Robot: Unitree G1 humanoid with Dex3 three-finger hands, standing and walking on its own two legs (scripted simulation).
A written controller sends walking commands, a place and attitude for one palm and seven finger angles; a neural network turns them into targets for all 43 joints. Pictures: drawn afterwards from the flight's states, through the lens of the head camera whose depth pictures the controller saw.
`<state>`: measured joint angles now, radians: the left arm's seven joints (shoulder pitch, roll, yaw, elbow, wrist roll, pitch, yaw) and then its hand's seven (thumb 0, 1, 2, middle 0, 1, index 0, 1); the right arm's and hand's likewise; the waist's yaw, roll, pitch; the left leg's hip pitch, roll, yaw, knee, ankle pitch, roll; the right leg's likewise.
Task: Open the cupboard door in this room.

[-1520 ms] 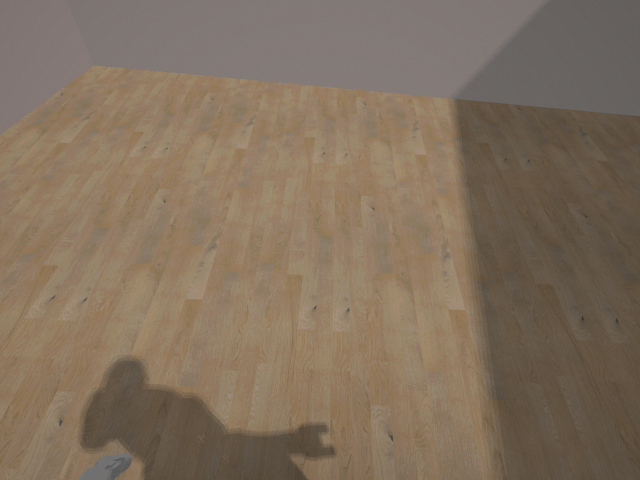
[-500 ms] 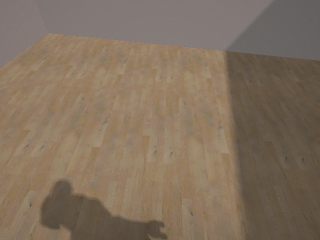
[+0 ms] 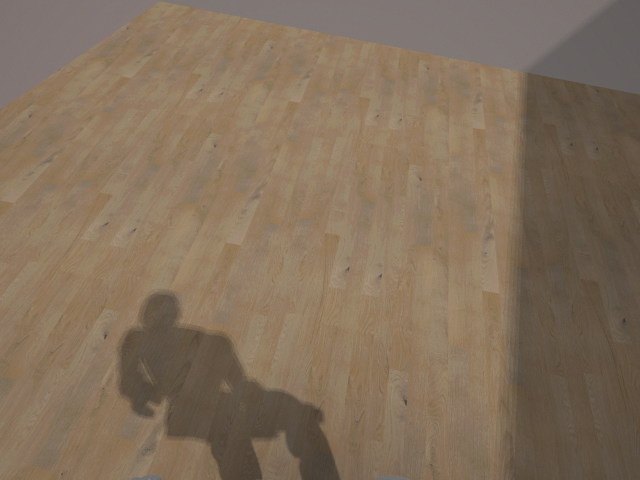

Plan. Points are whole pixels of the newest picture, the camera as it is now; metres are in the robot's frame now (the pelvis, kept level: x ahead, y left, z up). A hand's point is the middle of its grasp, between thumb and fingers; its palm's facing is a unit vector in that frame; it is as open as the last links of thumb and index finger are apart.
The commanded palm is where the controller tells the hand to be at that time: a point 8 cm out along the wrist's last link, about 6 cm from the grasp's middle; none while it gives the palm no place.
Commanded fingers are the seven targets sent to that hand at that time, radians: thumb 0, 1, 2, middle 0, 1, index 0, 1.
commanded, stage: turn or walk to find it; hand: left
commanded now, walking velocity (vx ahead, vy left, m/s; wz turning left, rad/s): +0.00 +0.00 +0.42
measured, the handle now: out of the picture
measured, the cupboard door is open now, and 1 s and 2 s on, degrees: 0 0 0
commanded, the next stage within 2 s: stand and wait in 1.30 s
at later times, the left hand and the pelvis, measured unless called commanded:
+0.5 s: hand out of the picture -0.05 +0.15 -0.16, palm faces +0.27 -0.93 -0.26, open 7.4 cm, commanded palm none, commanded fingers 0.00 0.90 0.90 -0.20 -0.30 -0.20 -0.30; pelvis -0.03 -0.04 +0.00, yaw +15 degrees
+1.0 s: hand out of the picture -0.08 +0.22 -0.16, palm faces +0.45 -0.86 -0.25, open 7.4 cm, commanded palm none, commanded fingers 0.00 0.90 0.90 -0.20 -0.30 -0.20 -0.30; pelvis -0.07 -0.01 +0.01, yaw +26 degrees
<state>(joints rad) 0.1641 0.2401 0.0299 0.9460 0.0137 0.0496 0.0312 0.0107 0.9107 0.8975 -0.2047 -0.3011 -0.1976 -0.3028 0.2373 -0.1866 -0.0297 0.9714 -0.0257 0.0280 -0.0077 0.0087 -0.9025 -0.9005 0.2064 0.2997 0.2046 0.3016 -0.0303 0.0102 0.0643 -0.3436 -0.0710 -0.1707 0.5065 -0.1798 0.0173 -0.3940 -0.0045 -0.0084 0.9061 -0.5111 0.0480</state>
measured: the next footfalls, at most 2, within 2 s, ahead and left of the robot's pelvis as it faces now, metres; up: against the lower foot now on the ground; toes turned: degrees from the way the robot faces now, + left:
right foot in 0.14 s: +0.01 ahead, -0.14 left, +0.00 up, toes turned +5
left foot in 0.62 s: -0.06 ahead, +0.09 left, +0.00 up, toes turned +23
